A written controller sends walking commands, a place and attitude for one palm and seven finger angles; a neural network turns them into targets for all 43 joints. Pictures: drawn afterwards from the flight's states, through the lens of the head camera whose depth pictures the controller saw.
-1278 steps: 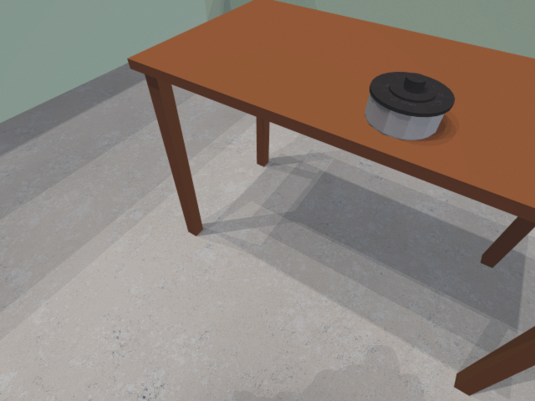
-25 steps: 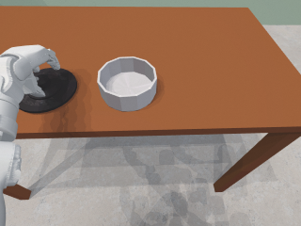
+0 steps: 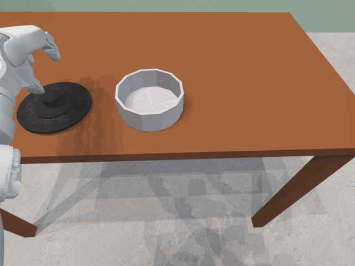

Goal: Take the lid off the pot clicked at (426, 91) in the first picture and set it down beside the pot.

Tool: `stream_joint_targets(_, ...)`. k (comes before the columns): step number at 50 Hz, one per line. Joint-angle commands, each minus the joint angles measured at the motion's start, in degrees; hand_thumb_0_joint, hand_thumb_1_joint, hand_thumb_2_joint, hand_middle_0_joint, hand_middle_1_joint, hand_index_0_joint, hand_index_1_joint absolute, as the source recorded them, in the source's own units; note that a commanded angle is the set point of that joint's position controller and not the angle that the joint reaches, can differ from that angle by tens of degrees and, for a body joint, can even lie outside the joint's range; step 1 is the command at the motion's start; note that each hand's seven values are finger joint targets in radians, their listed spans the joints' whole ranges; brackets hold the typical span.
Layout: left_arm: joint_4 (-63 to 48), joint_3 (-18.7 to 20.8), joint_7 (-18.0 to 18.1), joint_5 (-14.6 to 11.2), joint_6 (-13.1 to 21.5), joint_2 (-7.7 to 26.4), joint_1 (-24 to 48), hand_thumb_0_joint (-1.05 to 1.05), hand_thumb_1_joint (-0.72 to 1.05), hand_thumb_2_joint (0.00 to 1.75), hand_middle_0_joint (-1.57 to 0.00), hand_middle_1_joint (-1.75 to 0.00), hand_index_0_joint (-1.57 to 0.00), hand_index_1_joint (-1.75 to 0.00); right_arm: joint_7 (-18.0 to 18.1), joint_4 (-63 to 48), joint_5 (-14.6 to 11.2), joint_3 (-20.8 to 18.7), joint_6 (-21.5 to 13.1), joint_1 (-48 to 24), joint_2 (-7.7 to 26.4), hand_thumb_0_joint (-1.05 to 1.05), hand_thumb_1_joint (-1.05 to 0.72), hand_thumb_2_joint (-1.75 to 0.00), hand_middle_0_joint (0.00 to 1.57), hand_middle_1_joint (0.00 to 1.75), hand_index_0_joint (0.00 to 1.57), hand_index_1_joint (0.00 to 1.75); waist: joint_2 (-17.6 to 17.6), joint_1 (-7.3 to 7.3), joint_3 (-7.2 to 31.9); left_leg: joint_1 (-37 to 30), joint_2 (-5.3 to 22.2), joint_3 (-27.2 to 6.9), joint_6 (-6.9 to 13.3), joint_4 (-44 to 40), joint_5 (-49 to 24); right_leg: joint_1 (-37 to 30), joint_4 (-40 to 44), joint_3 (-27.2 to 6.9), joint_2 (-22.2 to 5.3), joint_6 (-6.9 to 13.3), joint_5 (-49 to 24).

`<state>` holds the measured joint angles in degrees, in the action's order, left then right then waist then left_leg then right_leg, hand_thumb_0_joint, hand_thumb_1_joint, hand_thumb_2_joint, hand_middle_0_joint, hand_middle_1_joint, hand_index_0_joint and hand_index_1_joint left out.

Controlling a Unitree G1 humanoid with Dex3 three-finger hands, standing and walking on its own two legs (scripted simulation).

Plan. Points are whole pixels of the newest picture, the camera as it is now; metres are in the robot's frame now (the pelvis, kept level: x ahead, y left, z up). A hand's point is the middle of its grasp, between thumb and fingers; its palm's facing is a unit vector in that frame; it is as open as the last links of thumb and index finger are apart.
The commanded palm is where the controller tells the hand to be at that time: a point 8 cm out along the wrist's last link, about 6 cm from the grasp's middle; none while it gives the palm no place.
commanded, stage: raise the empty hand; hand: left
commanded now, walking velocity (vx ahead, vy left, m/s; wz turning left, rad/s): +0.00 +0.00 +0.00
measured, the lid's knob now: (51, 98) +0.49 +0.29 +0.10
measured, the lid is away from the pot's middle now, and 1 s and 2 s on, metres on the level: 0.24 0.24 0.24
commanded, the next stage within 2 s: draw the hand back to the body in 0.64 s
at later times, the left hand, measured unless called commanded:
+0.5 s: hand (13, 45) +0.47 +0.29 +0.25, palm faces -0.22 -0.09 -0.97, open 11.1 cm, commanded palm +0.46 +0.29 +0.31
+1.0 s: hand (18, 50) +0.46 +0.28 +0.25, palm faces -0.19 -0.07 -0.98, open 11.1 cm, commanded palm +0.42 +0.28 +0.31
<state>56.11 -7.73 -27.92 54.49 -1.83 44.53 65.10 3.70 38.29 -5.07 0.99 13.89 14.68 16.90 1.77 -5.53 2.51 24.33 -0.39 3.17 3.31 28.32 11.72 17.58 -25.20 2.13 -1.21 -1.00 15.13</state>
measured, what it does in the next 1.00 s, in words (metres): stands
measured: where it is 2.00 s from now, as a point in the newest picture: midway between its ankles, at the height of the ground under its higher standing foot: outside the picture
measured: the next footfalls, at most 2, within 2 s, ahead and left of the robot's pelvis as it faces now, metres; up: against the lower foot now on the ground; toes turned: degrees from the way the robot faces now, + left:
none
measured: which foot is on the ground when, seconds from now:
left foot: down 0.00-1.00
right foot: down 0.00-1.00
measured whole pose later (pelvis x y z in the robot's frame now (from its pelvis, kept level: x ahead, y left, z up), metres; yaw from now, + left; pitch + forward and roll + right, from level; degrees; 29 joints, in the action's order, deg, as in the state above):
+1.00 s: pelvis +0.01 -0.01 +0.00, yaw +0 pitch +6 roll -1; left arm 42.8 -5.1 -32.4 53.4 -9.4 45.7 60.7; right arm 1.9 35.2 -5.2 1.9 13.2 13.3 17.4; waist 3.3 -4.0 3.0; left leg 21.0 -0.7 3.3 2.9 26.3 11.7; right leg 14.7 -24.1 1.8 -1.4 -1.0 15.6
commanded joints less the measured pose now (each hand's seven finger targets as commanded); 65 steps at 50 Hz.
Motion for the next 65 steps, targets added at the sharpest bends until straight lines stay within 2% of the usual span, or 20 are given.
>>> stream_joint_targets(1,-13.91,5.39,1.44,0.27,-0.5,16.44,31.37,0.0,-0.14,0.92,-0.49,-0.58,-0.49,-0.58,0.39,-6.22,0.58,-3.1,-1.7,-0.84,9.36,0.0,-0.9,-0.9,0.2,0.3,0.2,0.3,3.79,0.06,24.41,-20.73,-1.24,-2.88,1.52,-0.64,-18.79,-1.34,2.5,0.21,4.16,3.64,-15.64)
stream_joint_targets(3,-16.05,6.37,1.19,0.39,-0.85,17.18,30.62,0.0,-0.14,0.92,-0.49,-0.58,-0.49,-0.58,0.08,-6.71,0.7,-3.16,-1.94,-0.98,9.33,0.0,-0.9,-0.9,0.2,0.3,0.2,0.3,4.3,0.28,26.49,-22.54,-0.96,-3.43,1.53,0.2,-23.53,-1.64,2.17,0.04,4.26,3.46,-16.94)
stream_joint_targets(7,-11.06,4.72,0.03,-0.34,-2.59,15.5,28.41,0.0,-0.14,0.92,-0.49,-0.58,-0.49,-0.58,0.04,-6.23,0.29,-3.06,-1.85,-0.74,9.86,0.0,-0.9,-0.9,0.2,0.3,0.2,0.3,2.65,-0.05,20.78,-19.96,-1.01,-3.02,1.36,-0.6,-20.56,-0.21,3.0,0.76,4.19,3.7,-15.71)
stream_joint_targets(9,-11.32,6.22,0.08,0.66,-3.04,17.56,29.96,0.0,-0.14,0.92,-0.49,-0.58,-0.49,-0.58,0.02,-6.63,0.54,-2.85,-1.72,-0.95,9.54,0.0,-0.9,-0.9,0.2,0.3,0.2,0.3,2.01,0.64,22.09,-19.5,-1.24,-2.96,1.43,-0.86,-20.16,-1.66,2.61,0.56,4.3,3.64,-15.74)
stream_joint_targets(18,-13.74,3.58,-0.65,1.43,-4.68,15.4,35.86,0.0,-0.14,0.92,-0.49,-0.58,-0.49,-0.58,-0.21,-6.49,0.69,-2.68,-2.5,-0.79,9.06,0.0,-0.9,-0.9,0.2,0.3,0.2,0.3,3.8,-0.18,24.81,-22.52,-0.93,-3.71,1.05,-0.85,-21.9,-0.47,3.09,0.49,4.25,3.46,-14.65)
stream_joint_targets(22,-10.04,2.05,-1.16,1.28,-5.71,14.45,35.43,0.0,-0.14,0.92,-0.49,-0.58,-0.49,-0.58,-0.08,-6.25,0.46,-2.4,-2.78,-0.96,9.56,0.0,-0.9,-0.9,0.2,0.3,0.2,0.3,3.8,-0.33,20.92,-20.47,-1.11,-3.18,0.89,-0.95,-20.97,0.3,3.35,0.82,3.98,3.86,-15.36)
stream_joint_targets(25,-15.82,3.11,-0.96,2.2,-6.08,15.8,40.25,0.0,-0.14,0.92,-0.49,-0.58,-0.49,-0.58,-0.4,-6.51,0.78,-2.65,-3.13,-0.97,9.05,0.0,-0.9,-0.9,0.2,0.3,0.2,0.3,5.16,-0.06,26.17,-24.2,-0.98,-3.84,1.08,-0.74,-24.07,-0.6,3.22,0.42,4.17,3.58,-15.81)
stream_joint_targets(27,-13.15,2.18,-1.27,1.86,-6.35,14.86,37.62,0.0,-0.14,0.92,-0.49,-0.58,-0.49,-0.58,-0.28,-6.3,0.59,-2.42,-3.54,-0.73,9.3,0.0,-0.9,-0.9,0.2,0.3,0.2,0.3,5.8,-0.41,24.17,-23.61,-0.83,-3.97,0.81,-0.16,-26.32,0.3,3.32,0.66,4.02,3.84,-16.63)
stream_joint_targets(31,-7.18,0.3,-1.98,2.23,-7.65,12.42,34.67,0.0,-0.14,0.92,-0.49,-0.58,-0.49,-0.58,-0.46,-5.96,0.43,-1.96,-2.89,-1.22,9.18,0.0,-0.9,-0.9,0.2,0.3,0.2,0.3,0.99,-0.2,18.61,-18.92,-1.17,-3.22,0.7,-2.28,-17.3,0.26,3.7,1.19,4.04,3.5,-12.96)
stream_joint_targets(36,-14.42,1.74,-1.48,2.86,-7.26,14.57,40.57,0.0,-0.14,0.92,-0.49,-0.58,-0.49,-0.58,-0.35,-6.64,0.88,-2.25,-3.16,-1.52,8.89,0.0,-0.9,-0.9,0.2,0.3,0.2,0.3,3.68,-0.09,25.31,-22.71,-1.4,-3.57,1.15,-1.33,-21.32,-1.26,3.33,0.52,3.98,3.55,-14.9)
stream_joint_targets(40,-15.43,6.55,-1.42,2.35,-6.68,19.03,33.24,0.0,-0.14,0.92,-0.49,-0.58,-0.49,-0.58,-0.4,-7.71,0.79,-2.1,-3.31,-1.74,8.9,0.0,-0.9,-0.9,0.2,0.3,0.2,0.3,2.4,1.77,27.3,-22.05,-1.24,-3.37,1.32,-0.9,-25.23,-4.73,2.22,0.09,3.73,3.31,-17.96)
stream_joint_targets(43,-20.91,4.2,-1.8,0.98,-7.06,14.38,27.96,0.0,-0.14,0.92,-0.49,-0.58,-0.49,-0.58,-1.35,-9.06,0.62,-2.23,-3.2,-3.22,8.47,0.0,-0.9,-0.9,0.2,0.3,0.2,0.3,4.5,2.15,27.1,-24.43,-0.49,-3.92,0.99,-0.02,-31.82,-3.31,1.9,0.16,3.69,3.22,-18.78)
stream_joint_targets(47,-20.47,8.7,-2.13,-0.84,-7.78,18.77,18.6,0.0,-0.14,0.92,-0.49,-0.58,-0.49,-0.58,-1.33,-10.45,0.06,-1.89,-3.13,-4.45,9.45,0.0,-0.9,-0.9,0.2,0.3,0.2,0.3,2.15,3.13,20.38,-19.64,-0.8,-2.84,1.02,-0.61,-26.79,-4.83,2.45,0.35,3.45,3.41,-18.99)
stream_joint_targets(49,-24.51,10.45,-2.27,-0.43,-8.21,21.18,21.63,0.0,-0.14,0.92,-0.49,-0.58,-0.49,-0.58,-1.08,-11.51,0.05,-1.56,-2.37,-6.01,8.91,0.0,-0.9,-0.9,0.2,0.3,0.2,0.3,0.22,3.48,21.19,-18.27,-1.13,-2.62,1.34,-1.67,-23.16,-6.99,2.17,0.05,3.19,3.18,-18.37)
stream_joint_targets(53,-38.35,12.17,-1.91,-1.91,-8.07,21.37,22.21,0.0,-0.14,0.92,-0.49,-0.58,-0.49,-0.58,-1.28,-12.98,0.18,-1.98,-3.35,-6.56,8.18,0.0,-0.9,-0.9,0.2,0.3,0.2,0.3,4.65,3.82,28.53,-25.59,-0.79,-4.09,1.64,-0.22,-31.6,-7.45,1.91,-0.8,3.06,2.98,-19.95)
stream_joint_targets(56,-29.23,11.85,-2.76,-2.54,-9.34,19.53,12.3,0.0,-0.14,0.92,-0.49,-0.58,-0.49,-0.58,-1.09,-12.38,-0.18,-1.32,-2.83,-7.49,8.31,0.0,-0.9,-0.9,0.2,0.3,0.2,0.3,0.6,4.04,18.88,-19.49,-1.09,-3.16,1.13,-1.54,-23.23,-5.58,2.66,0.38,3.13,3.08,-16.81)
stream_joint_targets(61,-37.59,5.48,-2.73,-3.9,-10.54,12.76,13.87,0.0,-0.14,0.92,-0.49,-0.58,-0.49,-0.58,-0.97,-13.62,-0.55,-0.87,-2.81,-11.6,7.56,0.0,-0.9,-0.9,0.2,0.3,0.2,0.3,2.19,3.72,17.23,-20.59,-1.29,-3.3,0.87,-3.08,-15.89,-3.83,3.52,0.75,2.94,3.42,-12.0)
stream_joint_targets(62,-45.35,17.24,8.62,-41.85,-1.73,-1.9,20.26,0.0,-0.14,0.92,-0.49,-0.58,-0.49,-0.58,-0.4,-16.45,-0.28,-0.91,-8.17,-1.75,3.26,0.0,-0.9,-0.9,0.2,0.3,0.2,0.3,4.67,1.06,13.11,-30.58,2.13,-3.76,0.33,-3.98,-11.96,1.86,5.85,1.92,3.4,5.05,-8.36)
stream_joint_targets(64,-40.82,17.44,17.79,-44.88,1.51,-1.3,6.96,0.0,-0.14,0.92,-0.49,-0.58,-0.49,-0.58,0.41,-14.83,0.65,0.64,-10.38,-5.99,4.96,0.0,-0.9,-0.9,0.2,0.3,0.2,0.3,0.04,3.22,12.37,-31.85,4.11,-7.22,-0.13,-7.16,-5.73,-0.03,6.09,0.92,3.45,4.95,-4.33)
stream_joint_targets(65,-42.83,23.27,20.6,-49.66,2.52,2.02,4.21,0.0,-0.14,0.92,-0.49,-0.58,-0.49,-0.58,1.04,-15.13,0.75,0.12,-11.07,-6.16,5.97,0.0,-0.9,-0.9,0.2,0.3,0.2,0.3,-2.96,4.23,15.11,-31.02,4.08,-6.2,-0.18,-7.08,-6.7,-3.27,6.26,0.39,3.15,4.62,-6.35)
